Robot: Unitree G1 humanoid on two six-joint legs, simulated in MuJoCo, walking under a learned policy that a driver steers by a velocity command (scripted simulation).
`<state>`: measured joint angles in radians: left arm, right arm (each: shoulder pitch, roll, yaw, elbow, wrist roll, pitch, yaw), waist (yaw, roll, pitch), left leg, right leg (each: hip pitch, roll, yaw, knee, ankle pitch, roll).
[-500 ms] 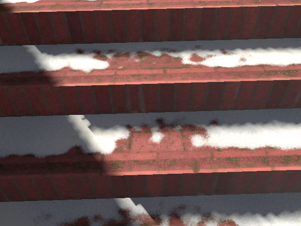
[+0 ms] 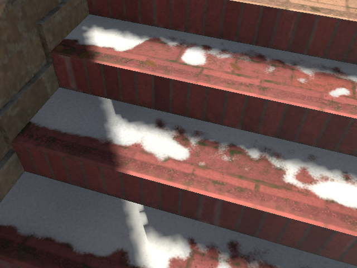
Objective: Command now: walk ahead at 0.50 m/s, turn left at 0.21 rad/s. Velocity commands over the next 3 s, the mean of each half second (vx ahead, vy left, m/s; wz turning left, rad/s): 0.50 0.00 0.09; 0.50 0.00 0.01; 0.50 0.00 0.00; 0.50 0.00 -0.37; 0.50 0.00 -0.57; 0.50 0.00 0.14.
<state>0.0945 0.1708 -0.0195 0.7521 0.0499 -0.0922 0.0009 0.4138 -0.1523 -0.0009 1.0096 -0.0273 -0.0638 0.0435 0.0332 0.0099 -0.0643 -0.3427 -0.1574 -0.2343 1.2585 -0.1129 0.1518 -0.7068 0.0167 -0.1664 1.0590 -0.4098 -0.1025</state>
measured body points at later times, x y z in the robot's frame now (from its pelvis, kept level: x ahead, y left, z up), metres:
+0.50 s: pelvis +0.29 +0.04 +0.11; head +0.32 +0.02 +0.55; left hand +0.12 +0.21 -0.02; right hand +0.59 -0.05 +0.08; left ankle +0.44 +0.15 -0.50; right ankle +0.10 -0.09 -0.63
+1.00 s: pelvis +0.59 +0.03 +0.26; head +0.59 +0.04 +0.71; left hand +0.85 +0.14 +0.21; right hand +0.49 -0.15 +0.11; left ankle +0.44 +0.15 -0.49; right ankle +0.72 -0.05 -0.34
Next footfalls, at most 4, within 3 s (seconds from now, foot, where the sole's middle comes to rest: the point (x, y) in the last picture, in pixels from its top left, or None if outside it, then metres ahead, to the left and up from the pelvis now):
0.48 left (138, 258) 0.48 0.15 -0.53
1.00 right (210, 157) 0.76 -0.06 -0.38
1.60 left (162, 54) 1.10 0.12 -0.22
2.14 right None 1.36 -0.13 -0.06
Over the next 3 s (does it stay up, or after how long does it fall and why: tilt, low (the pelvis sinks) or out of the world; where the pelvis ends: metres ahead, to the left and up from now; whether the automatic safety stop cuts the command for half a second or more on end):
stays up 1.70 -0.21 0.71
